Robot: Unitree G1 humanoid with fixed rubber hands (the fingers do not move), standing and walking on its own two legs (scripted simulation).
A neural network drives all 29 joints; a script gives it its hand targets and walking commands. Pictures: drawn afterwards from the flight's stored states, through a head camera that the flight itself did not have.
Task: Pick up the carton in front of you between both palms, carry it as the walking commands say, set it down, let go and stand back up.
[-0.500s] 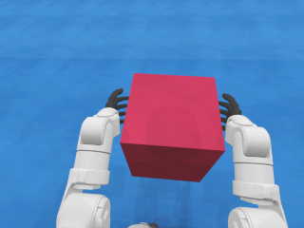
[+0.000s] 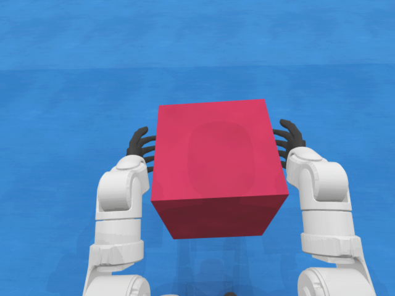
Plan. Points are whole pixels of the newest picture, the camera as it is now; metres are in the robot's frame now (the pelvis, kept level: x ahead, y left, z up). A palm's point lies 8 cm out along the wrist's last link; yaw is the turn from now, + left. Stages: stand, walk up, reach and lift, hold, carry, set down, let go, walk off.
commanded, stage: carry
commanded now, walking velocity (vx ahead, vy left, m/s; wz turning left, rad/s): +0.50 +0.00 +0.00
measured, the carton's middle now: (214, 175) +0.36 +0.00 +0.00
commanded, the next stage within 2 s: none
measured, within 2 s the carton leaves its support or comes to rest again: neither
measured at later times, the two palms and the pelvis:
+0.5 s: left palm (135, 87) +0.56 +0.19 +0.08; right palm (259, 90) +0.54 -0.11 +0.08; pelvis +0.29 +0.06 +0.00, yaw -4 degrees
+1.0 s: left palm (162, 28) +0.84 +0.15 +0.08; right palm (258, 26) +0.85 -0.15 +0.07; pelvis +0.58 +0.00 +0.01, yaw +0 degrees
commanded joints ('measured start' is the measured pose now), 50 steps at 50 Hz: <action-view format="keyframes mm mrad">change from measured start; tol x16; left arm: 1 -607 -995 -737 -118 -417 23 -262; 17 -194 -946 -754 -268 -324 136 -324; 50 -178 -1046 -806 -385 -390 121 -334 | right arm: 1 -459 1054 669 -71 308 30 249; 18 -92 1023 727 -294 261 144 313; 50 -104 1099 795 -434 288 137 315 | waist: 1 23 -38 -511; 13 26 -172 -310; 16 -5 -42 -386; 18 -24 356 -414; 22 -11 84 -351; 39 -6 152 -230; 42 36 -262 -434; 50 14 -92 -361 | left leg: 1 -203 58 -26 -166 44 -19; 12 -40 34 123 -639 346 -18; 15 254 7 191 -749 344 0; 16 429 62 129 -712 278 16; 18 690 433 -534 -857 157 207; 24 423 340 -198 -947 204 149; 35 482 257 35 -928 481 129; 40 345 198 152 -567 665 60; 43 -249 15 35 98 -62 -9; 50 -157 140 12 -135 161 8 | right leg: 1 669 -297 360 -125 493 -76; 13 492 -212 74 -148 399 -19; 16 248 -150 -17 165 269 44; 18 -218 21 3 605 -359 95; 20 -307 -62 118 762 -367 47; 36 -146 -62 -61 86 60 73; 40 280 0 -137 7 -35 39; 42 668 -384 531 -150 -199 -137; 43 678 -417 621 -205 -33 -165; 50 410 -297 171 -272 -41 -56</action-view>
